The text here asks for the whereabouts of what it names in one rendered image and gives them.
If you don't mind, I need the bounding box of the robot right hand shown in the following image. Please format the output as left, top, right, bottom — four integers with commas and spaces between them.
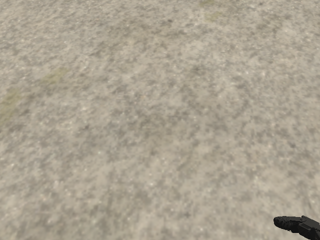
273, 215, 320, 240

